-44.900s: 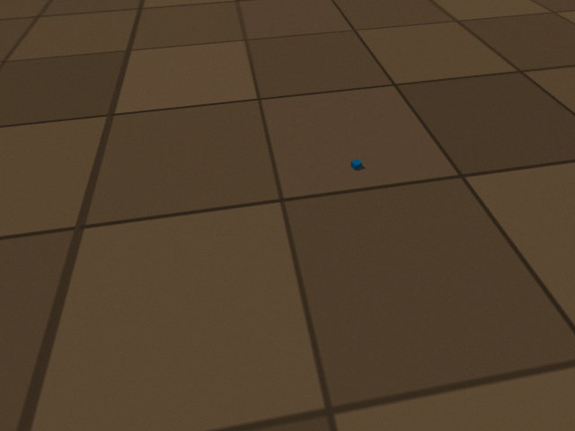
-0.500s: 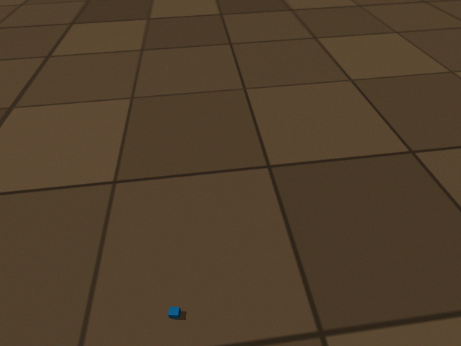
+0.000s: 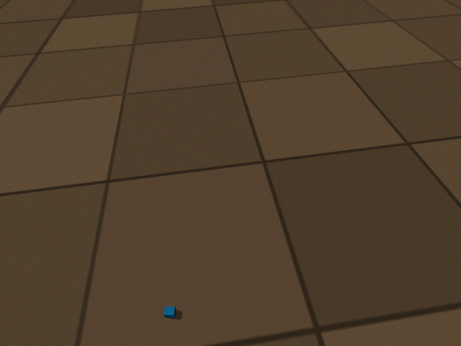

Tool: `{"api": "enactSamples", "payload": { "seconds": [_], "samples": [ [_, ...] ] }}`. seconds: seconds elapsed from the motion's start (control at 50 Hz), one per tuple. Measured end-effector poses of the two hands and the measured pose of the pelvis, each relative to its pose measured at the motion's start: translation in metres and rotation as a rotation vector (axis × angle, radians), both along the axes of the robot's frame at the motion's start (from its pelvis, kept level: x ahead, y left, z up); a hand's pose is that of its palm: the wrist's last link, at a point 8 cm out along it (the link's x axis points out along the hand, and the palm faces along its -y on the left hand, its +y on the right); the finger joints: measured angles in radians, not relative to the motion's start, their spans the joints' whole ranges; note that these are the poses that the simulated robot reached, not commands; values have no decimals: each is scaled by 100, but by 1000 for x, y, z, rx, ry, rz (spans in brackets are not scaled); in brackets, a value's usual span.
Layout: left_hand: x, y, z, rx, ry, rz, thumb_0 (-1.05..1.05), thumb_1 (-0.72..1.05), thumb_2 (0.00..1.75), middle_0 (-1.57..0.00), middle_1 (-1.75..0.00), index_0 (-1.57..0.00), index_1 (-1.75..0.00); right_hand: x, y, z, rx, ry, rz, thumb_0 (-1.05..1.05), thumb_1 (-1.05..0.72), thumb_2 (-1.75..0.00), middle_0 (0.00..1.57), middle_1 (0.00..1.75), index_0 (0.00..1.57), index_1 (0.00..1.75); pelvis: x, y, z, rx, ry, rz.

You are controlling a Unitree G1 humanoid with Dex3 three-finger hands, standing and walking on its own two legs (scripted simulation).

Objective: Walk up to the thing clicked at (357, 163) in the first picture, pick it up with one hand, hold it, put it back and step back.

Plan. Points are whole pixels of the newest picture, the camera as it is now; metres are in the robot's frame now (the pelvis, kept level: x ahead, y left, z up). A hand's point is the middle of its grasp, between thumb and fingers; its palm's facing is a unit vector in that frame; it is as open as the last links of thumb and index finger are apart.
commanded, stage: stand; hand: left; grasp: from above
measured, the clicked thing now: (170, 312) +0.39 +0.29 -0.76
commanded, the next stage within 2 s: step back in 1.14 s
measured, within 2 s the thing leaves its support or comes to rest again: neither
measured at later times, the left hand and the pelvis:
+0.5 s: hand out of the picture +0.05 +0.22 -0.17, palm faces +0.01 -0.96 -0.29, open 7.4 cm; pelvis +0.00 +0.00 +0.00, yaw +0 degrees
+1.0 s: hand out of the picture +0.07 +0.25 -0.16, palm faces -0.01 -0.94 -0.34, open 7.4 cm; pelvis +0.01 +0.00 +0.00, yaw +0 degrees
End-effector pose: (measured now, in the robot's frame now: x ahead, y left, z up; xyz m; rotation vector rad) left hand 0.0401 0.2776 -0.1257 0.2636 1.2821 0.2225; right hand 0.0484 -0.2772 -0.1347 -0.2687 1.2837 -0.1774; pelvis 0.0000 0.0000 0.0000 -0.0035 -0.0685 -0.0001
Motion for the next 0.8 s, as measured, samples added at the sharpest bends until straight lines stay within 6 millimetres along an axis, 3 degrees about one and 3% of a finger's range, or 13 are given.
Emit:
{"api": "enactSamples", "payload": {
  "seconds": [0.16, 0.32, 0.62, 0.8],
  "samples": [
    [15, -13, -3, -28, -19, -6, 0, 91, 90, -20, -30, -20, -30, 5, 8, -1, 18, -5, -5, 0, -91, -90, 20, 30, 20, 30, 6, -2, 1, 1, 1, -5],
    [13, -19, -6, -44, -9, -9, 0, 91, 90, -20, -30, -20, -30, 1, 15, -3, 32, 5, -16, 0, -91, -90, 20, 30, 20, 30, 7, -2, 1, 0, 2, -7],
    [3, 0, -3, -11, 15, -5, 0, 91, 90, -20, -30, -20, -30, -4, 3, 2, 0, 17, -21, 0, -91, -90, 20, 30, 20, 30, 5, 0, 1, 0, 7, -6],
    [11, 9, 1, 9, 0, -17, 0, 91, 90, -20, -30, -20, -30, 5, -3, 5, -13, -1, -6, 0, -91, -90, 20, 30, 20, 30, 5, 1, 1, 1, 12, -4]
  ]
}}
